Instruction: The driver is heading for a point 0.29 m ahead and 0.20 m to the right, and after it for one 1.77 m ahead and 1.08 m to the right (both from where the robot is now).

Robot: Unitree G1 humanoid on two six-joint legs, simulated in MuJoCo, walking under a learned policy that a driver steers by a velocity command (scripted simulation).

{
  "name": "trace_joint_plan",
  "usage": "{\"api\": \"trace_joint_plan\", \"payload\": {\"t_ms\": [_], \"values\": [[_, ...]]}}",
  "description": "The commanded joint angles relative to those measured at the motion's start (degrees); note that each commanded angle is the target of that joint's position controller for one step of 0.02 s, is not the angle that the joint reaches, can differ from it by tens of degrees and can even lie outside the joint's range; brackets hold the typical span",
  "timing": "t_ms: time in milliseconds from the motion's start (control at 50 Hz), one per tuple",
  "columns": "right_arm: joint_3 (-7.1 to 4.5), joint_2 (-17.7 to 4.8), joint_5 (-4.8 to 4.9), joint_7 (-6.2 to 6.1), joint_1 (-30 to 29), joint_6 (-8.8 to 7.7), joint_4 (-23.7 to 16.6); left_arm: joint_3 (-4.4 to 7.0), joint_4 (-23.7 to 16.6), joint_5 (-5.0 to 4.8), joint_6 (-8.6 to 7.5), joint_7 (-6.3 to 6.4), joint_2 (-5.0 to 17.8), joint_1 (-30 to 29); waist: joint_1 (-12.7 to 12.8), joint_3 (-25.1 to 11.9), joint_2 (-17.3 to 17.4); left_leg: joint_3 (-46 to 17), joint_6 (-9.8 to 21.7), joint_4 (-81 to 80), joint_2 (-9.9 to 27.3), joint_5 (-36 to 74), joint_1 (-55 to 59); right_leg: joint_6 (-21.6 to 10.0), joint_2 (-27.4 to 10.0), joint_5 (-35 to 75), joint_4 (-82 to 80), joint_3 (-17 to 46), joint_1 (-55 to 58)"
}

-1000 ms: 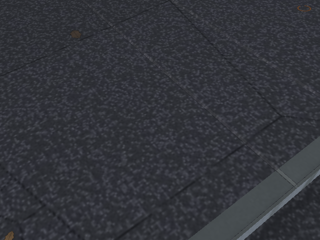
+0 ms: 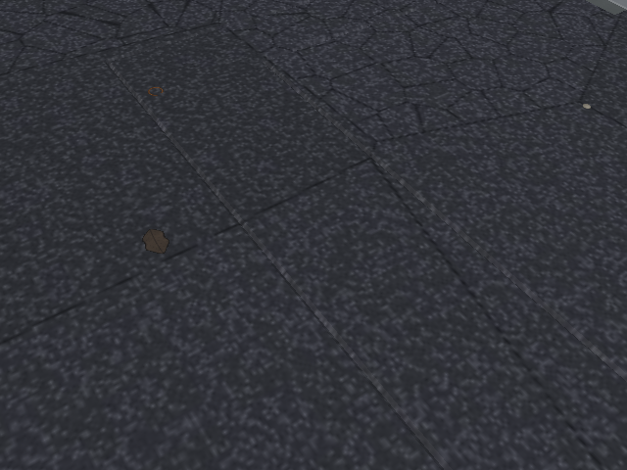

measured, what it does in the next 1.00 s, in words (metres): walks ahead, turning right: left foot, then right foot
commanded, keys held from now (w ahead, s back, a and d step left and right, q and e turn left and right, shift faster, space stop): w+e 1.00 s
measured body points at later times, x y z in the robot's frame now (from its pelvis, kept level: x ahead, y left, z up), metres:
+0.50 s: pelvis +0.29 +0.05 +0.02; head +0.30 +0.06 +0.47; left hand +0.49 +0.28 -0.09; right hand +0.30 -0.24 -0.08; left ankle +0.36 +0.16 -0.72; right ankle +0.22 -0.06 -0.61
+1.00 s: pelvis +0.49 -0.11 +0.02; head +0.50 -0.14 +0.47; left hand +0.74 +0.04 -0.07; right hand +0.45 -0.42 -0.08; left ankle +0.59 +0.03 -0.63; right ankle +0.46 -0.18 -0.72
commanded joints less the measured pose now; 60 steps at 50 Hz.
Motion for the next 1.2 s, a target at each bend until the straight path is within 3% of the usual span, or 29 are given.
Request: {"api": "trace_joint_plan", "payload": {"t_ms": [20,40,60,80,120,180,220,260,300,320,340,360,380,420,440,480,600,740,780,800,820,840,860,880,920,940,1000,1080,1200], "values": [[-0.96,-2.61,9.77,-2.41,-15.55,-3.93,-16.09,2.49,4.02,-3.08,2.74,1.06,8.45,19.5,8.02,-11.34,-11.18,-17.44,0.42,44.09,-3.61,-9.78,-51.52,-22.55,-22.36,28.43,-7.32,40.08,51.41],[-0.56,-4.45,9.19,-3.72,-20.4,-5.61,-18.93,2.05,1.22,-4.57,2.61,1.56,5.8,13.5,5.38,-3.87,-4.31,-17.83,5.15,38.7,-1.02,-5.41,-54.2,-19.54,-20.08,13.05,-13.45,39.52,41.44],[-0.35,-3.32,7.36,-4.41,-20.19,-5.94,-18.64,1.43,0.0,-3.85,2.39,1.76,4.62,9.67,1.3,0.04,3.7,-15.65,8.04,34.28,0.48,-2.17,-51.6,-16.37,-18.9,8.94,-16.88,37.29,31.13],[-0.56,-3.62,5.55,-4.78,-16.07,-5.42,-18.37,1.16,-2.16,-3.31,2.31,1.66,4.86,7.04,-2.24,0.49,6.08,-15.83,8.55,29.96,2.14,-0.03,-46.34,-15.31,-16.86,7.63,-18.68,34.87,22.02],[-1.17,-4.7,4.92,-4.6,-12.43,-3.63,-18.05,0.71,-4.56,-2.6,2.35,1.62,4.65,3.05,-5.9,4.92,5.64,-15.39,8.08,16.81,5.77,0.97,-37.45,-13.09,-13.94,7.0,-21.39,29.92,5.0],[0.36,-1.07,3.83,-5.07,-20.33,-2.38,-20.76,2.0,-4.05,-3.37,3.29,3.29,8.41,9.31,-1.82,2.12,1.91,-9.08,5.82,-8.61,3.15,16.91,-18.98,-8.32,-6.15,10.95,-19.72,17.32,-7.61],[-0.11,-2.36,5.81,-5.38,-21.89,-1.42,-21.39,2.29,-2.92,-4.05,3.96,3.82,8.88,14.7,0.18,-0.83,-2.84,-10.67,4.1,-15.86,0.78,24.94,-14.73,-6.52,-6.59,2.67,-17.53,19.62,-3.53],[-1.3,-4.95,6.74,-5.66,-22.36,-0.89,-21.69,2.09,-3.28,-4.64,4.62,3.9,7.16,15.98,0.19,-0.83,-3.74,-12.48,4.06,-21.74,0.42,23.99,-14.5,-4.36,-7.37,-5.19,-13.18,23.48,2.15],[-2.82,-6.45,6.4,-5.63,-18.97,-1.1,-20.56,1.59,-4.0,-4.12,4.89,3.62,4.37,16.75,-1.64,-1.79,-4.01,-12.55,6.51,-23.88,0.71,19.03,-10.81,-1.66,-7.33,-7.92,-5.62,24.88,5.43],[-3.74,-7.83,5.76,-5.66,-13.83,-1.42,-19.75,0.93,-4.9,-3.59,4.6,3.34,1.83,15.93,-4.28,-3.82,-4.17,-14.8,9.05,-24.35,4.04,16.64,-3.87,0.44,-5.39,-7.39,3.01,22.73,2.94],[-4.74,-11.3,4.85,-5.72,-5.22,-1.44,-18.8,-0.58,-6.18,-2.45,4.18,3.04,-3.5,17.25,-6.61,-11.18,4.54,-27.43,13.64,-25.56,16.34,12.24,9.23,3.25,-1.13,-19.13,22.34,15.27,-4.21],[-6.01,-16.16,4.32,-5.18,-1.38,-0.83,-17.04,-1.17,-9.22,-4.0,3.01,2.36,-3.49,23.62,-2.87,-15.82,24.88,-59.05,23.82,-34.77,28.11,-2.6,19.54,4.81,-0.04,-26.32,38.92,9.74,-20.48],[-5.47,-11.4,4.64,-5.17,-3.93,-0.75,-18.36,-0.12,-8.04,-4.86,3.06,2.5,1.48,21.58,-4.54,-11.5,17.07,-61.88,24.29,-37.38,26.96,-15.69,16.88,5.89,-4.23,-21.11,48.16,10.62,-27.39],[-4.12,-6.47,4.48,-5.49,-9.46,-0.07,-18.5,0.62,-10.1,-3.69,3.93,2.47,3.45,11.42,-4.52,-2.19,5.8,-40.86,20.23,-36.68,20.67,-3.5,3.75,6.0,-8.22,-10.76,49.07,7.92,-26.08],[-3.68,-4.88,4.12,-5.3,-11.89,0.1,-18.1,1.01,-10.82,-3.08,4.28,2.44,3.57,9.89,-3.02,-0.04,5.44,-34.21,19.42,-37.07,17.82,3.59,-2.04,5.95,-9.56,-8.68,45.35,8.4,-23.06],[-3.49,-3.19,4.29,-4.98,-13.79,-0.05,-16.81,1.07,-11.68,-3.45,5.12,2.07,2.08,9.97,-0.76,2.11,7.65,-25.43,18.43,-39.67,15.02,10.13,-9.18,6.22,-11.05,-8.57,40.83,7.6,-17.7],[-5.47,-7.81,4.71,-5.15,-11.65,-0.14,-12.7,-0.26,-13.85,-2.92,5.85,1.13,0.09,3.38,-1.82,1.51,4.6,-13.54,19.84,-42.47,16.84,21.29,-6.94,6.78,-12.66,1.75,21.99,5.88,-15.24],[-6.91,-11.76,6.52,-4.74,-8.68,1.29,-10.06,0.27,-17.02,-3.47,5.99,-0.48,1.67,-5.62,-4.56,4.96,5.55,-5.69,16.24,-39.88,17.9,23.02,-0.17,3.49,-9.82,-0.4,5.6,-0.25,-8.85],[-7.31,-13.11,6.96,-4.89,-9.52,1.92,-9.92,1.52,-16.35,-2.91,6.07,-0.52,3.37,-1.21,-1.05,2.31,6.05,-1.48,14.51,-30.31,16.68,42.02,0.69,0.98,-5.68,-2.98,0.95,-4.37,0.58],[-6.92,-12.02,6.85,-5.03,-8.69,2.14,-9.81,3.16,-13.77,-2.84,6.22,-0.23,5.86,7.01,2.78,-2.12,4.39,1.75,13.01,-18.82,14.05,49.51,-2.13,-0.84,-2.33,-0.86,-2.24,-5.99,12.95],[-5.94,-9.68,5.4,-5.21,-8.45,1.91,-11.0,5.25,-11.64,-3.15,6.59,0.73,10.54,18.19,7.75,-7.88,-0.7,2.79,10.1,-0.78,11.85,38.13,-16.21,-4.49,-8.22,-0.3,-2.58,5.16,31.31],[-3.34,-2.39,3.37,-4.58,-6.44,0.17,-15.71,5.93,-12.11,-3.55,5.97,0.98,18.08,17.91,2.54,-11.51,-17.2,-1.87,6.68,19.65,0.84,-8.45,-42.04,-15.16,-23.3,-8.28,-10.19,38.76,47.07],[-4.0,-6.71,5.53,-3.95,-11.53,-1.97,-16.04,4.66,-12.76,-3.41,5.16,0.83,13.55,21.19,7.19,-17.09,-11.24,-13.17,7.68,26.7,1.13,-9.17,-48.9,-16.87,-25.49,-14.43,-16.87,48.17,49.33],[-4.46,-8.5,7.25,-3.61,-15.15,-2.83,-17.19,3.66,-11.92,-2.97,4.52,0.83,10.42,19.21,6.8,-10.14,-9.07,-12.92,8.87,26.27,3.58,-3.61,-52.77,-14.3,-23.96,-9.62,-16.4,40.05,45.05],[-4.37,-8.03,4.71,-4.29,-15.94,-2.97,-16.55,2.48,-13.18,-2.82,4.41,1.02,7.04,11.28,2.01,-4.0,-2.21,-12.86,8.88,16.79,7.23,3.89,-44.61,-10.66,-19.37,1.62,-16.28,28.3,28.76],[-4.71,-8.15,4.28,-4.27,-15.31,-2.31,-16.58,1.98,-13.87,-2.23,4.37,1.16,5.97,8.61,-0.2,-2.68,-2.58,-13.22,8.46,13.99,8.02,5.39,-40.26,-10.19,-17.74,5.86,-17.62,25.45,22.89],[-4.33,-6.19,4.05,-4.15,-15.92,-0.56,-16.69,2.05,-13.02,-2.3,3.97,1.95,6.21,7.49,-2.04,-0.72,-1.97,-11.76,6.44,6.24,6.85,8.26,-36.32,-10.53,-15.68,11.75,-19.49,21.1,14.88],[-2.62,-2.57,4.12,-3.6,-25.28,-0.53,-18.59,2.81,-10.68,-3.19,4.18,3.09,7.94,10.82,1.04,1.77,-3.0,-10.84,5.65,-13.13,3.32,23.34,-30.59,-7.52,-11.78,8.71,-18.8,16.24,9.72],[-4.05,-6.2,5.62,-2.58,-29.02,-1.18,-20.45,3.13,-8.34,-3.84,4.59,3.18,7.75,15.38,2.07,1.99,-5.4,-13.42,7.75,-24.19,0.93,22.44,-23.44,-4.85,-14.1,-0.13,-12.56,24.36,14.95]]}}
